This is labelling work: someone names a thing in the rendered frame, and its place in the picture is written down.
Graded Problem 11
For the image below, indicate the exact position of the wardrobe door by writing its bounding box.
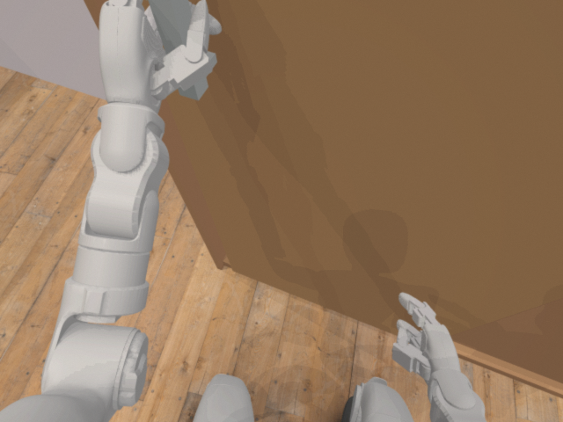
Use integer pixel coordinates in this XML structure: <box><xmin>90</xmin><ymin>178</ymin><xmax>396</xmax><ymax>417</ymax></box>
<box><xmin>142</xmin><ymin>0</ymin><xmax>563</xmax><ymax>336</ymax></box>
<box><xmin>451</xmin><ymin>298</ymin><xmax>563</xmax><ymax>383</ymax></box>

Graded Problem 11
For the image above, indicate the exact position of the left robot thigh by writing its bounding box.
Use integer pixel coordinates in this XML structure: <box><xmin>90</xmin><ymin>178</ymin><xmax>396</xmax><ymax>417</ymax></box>
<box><xmin>193</xmin><ymin>375</ymin><xmax>254</xmax><ymax>422</ymax></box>

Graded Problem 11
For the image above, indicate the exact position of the right robot shin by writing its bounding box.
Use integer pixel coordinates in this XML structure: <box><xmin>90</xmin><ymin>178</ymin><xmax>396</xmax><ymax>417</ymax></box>
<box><xmin>368</xmin><ymin>377</ymin><xmax>387</xmax><ymax>386</ymax></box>

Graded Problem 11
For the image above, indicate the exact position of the robot left forearm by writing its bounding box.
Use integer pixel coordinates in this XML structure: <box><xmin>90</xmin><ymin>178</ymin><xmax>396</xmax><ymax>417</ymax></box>
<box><xmin>41</xmin><ymin>102</ymin><xmax>169</xmax><ymax>393</ymax></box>

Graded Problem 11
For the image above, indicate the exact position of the left robot hand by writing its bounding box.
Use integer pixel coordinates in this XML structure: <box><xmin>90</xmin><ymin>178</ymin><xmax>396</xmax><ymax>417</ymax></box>
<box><xmin>99</xmin><ymin>0</ymin><xmax>222</xmax><ymax>114</ymax></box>

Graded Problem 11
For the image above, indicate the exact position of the handle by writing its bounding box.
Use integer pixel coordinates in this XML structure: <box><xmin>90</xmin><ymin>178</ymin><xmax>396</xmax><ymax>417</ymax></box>
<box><xmin>148</xmin><ymin>0</ymin><xmax>217</xmax><ymax>101</ymax></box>

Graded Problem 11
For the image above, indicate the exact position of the right robot hand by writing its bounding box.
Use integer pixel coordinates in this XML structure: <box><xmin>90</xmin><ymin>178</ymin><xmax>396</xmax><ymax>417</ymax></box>
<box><xmin>392</xmin><ymin>293</ymin><xmax>461</xmax><ymax>385</ymax></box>

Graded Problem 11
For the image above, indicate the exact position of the robot right forearm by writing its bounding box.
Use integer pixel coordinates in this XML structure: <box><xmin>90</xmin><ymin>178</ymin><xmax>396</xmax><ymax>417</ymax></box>
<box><xmin>428</xmin><ymin>369</ymin><xmax>486</xmax><ymax>422</ymax></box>

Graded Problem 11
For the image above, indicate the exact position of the left robot upper arm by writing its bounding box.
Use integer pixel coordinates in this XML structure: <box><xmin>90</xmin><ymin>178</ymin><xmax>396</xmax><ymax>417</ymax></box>
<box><xmin>0</xmin><ymin>322</ymin><xmax>149</xmax><ymax>422</ymax></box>

